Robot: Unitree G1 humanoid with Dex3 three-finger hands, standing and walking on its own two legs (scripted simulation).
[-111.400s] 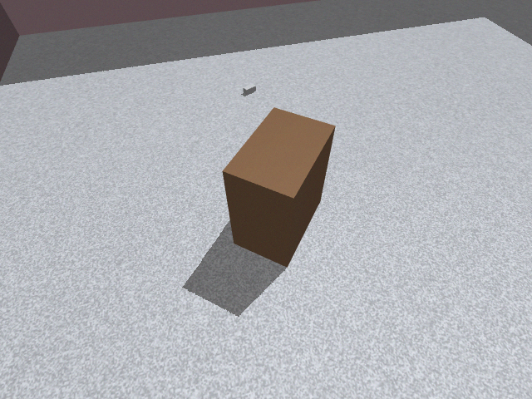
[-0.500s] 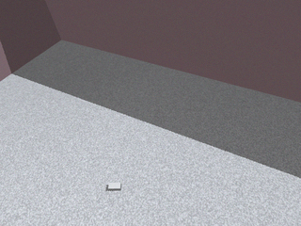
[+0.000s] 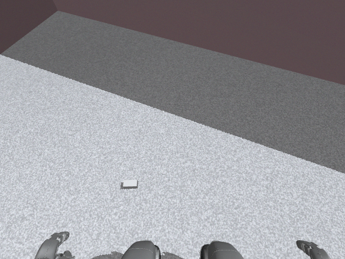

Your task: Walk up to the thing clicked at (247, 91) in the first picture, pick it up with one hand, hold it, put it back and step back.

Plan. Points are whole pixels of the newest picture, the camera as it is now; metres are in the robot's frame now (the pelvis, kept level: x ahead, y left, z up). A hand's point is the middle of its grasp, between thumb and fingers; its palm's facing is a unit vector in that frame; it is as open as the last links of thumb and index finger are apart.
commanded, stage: step back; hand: left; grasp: from above
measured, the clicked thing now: (130, 184) +0.48 +0.29 -0.75
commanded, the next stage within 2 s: none
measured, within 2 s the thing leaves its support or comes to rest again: neither
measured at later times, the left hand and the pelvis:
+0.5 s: hand out of the picture +0.04 +0.30 -0.16, palm faces -0.12 -0.92 -0.38, open 7.4 cm; pelvis -0.09 +0.04 +0.00, yaw -3 degrees
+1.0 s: hand out of the picture -0.06 +0.30 -0.15, palm faces -0.04 -0.93 -0.38, open 7.4 cm; pelvis -0.21 +0.05 -0.01, yaw -3 degrees
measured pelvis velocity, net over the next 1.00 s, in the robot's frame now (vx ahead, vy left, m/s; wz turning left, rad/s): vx -0.21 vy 0.05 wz -0.06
